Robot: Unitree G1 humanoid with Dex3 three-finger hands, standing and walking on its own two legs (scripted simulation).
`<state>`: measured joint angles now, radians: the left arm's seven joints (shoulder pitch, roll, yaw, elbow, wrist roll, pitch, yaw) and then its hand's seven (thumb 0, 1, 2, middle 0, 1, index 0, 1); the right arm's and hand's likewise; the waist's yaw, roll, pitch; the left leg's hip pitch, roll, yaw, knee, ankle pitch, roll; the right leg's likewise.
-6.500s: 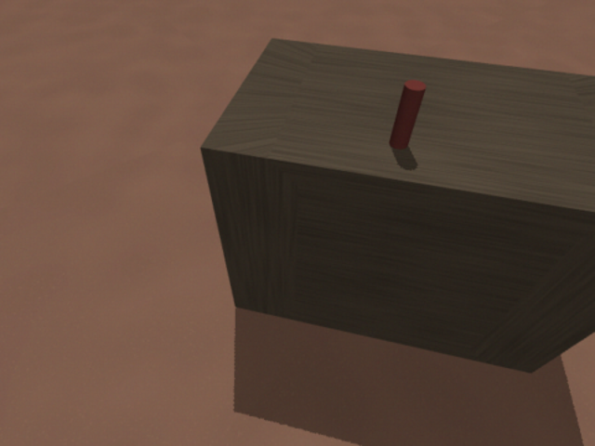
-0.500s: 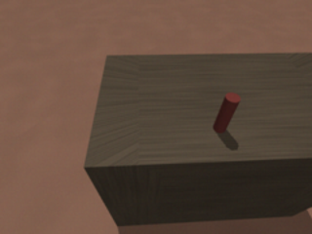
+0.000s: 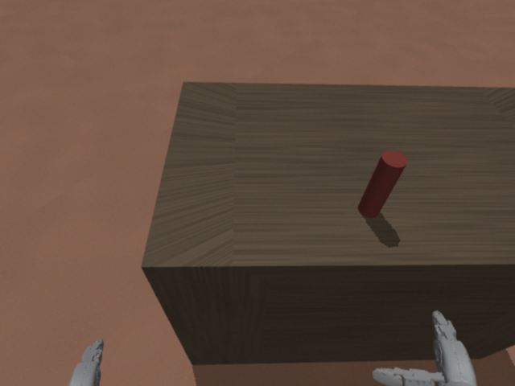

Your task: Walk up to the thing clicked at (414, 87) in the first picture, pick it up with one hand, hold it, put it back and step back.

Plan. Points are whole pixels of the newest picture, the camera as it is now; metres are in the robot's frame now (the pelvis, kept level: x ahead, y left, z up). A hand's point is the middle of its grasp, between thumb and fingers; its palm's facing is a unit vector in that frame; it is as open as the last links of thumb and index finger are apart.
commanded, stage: rise first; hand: right
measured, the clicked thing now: (380, 186) +0.45 -0.24 +0.04
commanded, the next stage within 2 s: go down in 1.34 s
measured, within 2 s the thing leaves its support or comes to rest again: neither
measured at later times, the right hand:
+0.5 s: hand (450, 335) +0.19 -0.26 +0.04, palm faces +0.29 +0.88 -0.37, open 17.4 cm
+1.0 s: hand (483, 335) +0.17 -0.26 +0.10, palm faces +0.33 +0.85 -0.42, open 17.5 cm
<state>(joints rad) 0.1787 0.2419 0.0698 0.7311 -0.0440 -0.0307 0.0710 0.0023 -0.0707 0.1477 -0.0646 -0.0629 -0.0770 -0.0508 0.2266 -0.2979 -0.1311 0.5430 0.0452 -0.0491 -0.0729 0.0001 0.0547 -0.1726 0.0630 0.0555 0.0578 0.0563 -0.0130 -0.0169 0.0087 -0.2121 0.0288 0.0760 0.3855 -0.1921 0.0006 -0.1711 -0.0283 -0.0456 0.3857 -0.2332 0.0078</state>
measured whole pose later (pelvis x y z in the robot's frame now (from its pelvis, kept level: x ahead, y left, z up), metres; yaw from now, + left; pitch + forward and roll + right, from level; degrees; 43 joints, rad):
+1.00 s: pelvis -0.02 +0.00 +0.00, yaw -1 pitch -5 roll +0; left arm 0.23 0.22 0.14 0.66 -0.02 -0.10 0.04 -0.01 -0.54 0.05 -0.06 -0.05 -0.06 -0.05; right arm 0.46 -0.32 -0.28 -0.18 0.05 -0.23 -0.02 -0.02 0.54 -0.04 0.05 0.05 0.05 0.05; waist -0.05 -0.05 0.06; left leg -0.11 0.04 0.09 0.37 -0.18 0.00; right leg -0.07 -0.01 -0.03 0.36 -0.21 0.00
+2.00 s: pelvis -0.02 +0.00 +0.00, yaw -2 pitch -2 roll +0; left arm 0.17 0.22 0.07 0.75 -0.03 -0.13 0.13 -0.01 -0.53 0.05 -0.06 -0.05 -0.06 -0.04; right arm 0.03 -0.46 -0.51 0.25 0.25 -0.19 0.31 -0.01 0.45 -0.05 0.05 0.05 0.06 0.05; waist -0.01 -0.03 0.02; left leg -0.16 0.04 0.10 0.39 -0.19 0.00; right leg -0.14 -0.02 -0.02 0.40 -0.22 0.01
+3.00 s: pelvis +0.00 -0.01 -0.01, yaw -1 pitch +6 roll +1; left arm 0.21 0.26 -0.07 0.71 -0.02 -0.19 0.23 -0.01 -0.55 0.07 -0.06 -0.06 -0.06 -0.06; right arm -0.48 -0.80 -0.65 0.94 0.26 -0.06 0.60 -0.02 0.51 -0.05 0.05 0.04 0.05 0.05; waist 0.03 0.00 -0.06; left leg -0.36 0.03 0.10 0.48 -0.22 0.00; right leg -0.36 -0.03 -0.01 0.53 -0.28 0.00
